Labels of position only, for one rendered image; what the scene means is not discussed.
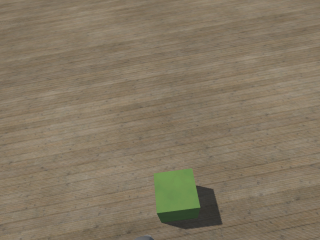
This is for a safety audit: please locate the carton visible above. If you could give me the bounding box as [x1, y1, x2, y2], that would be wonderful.
[153, 168, 201, 223]

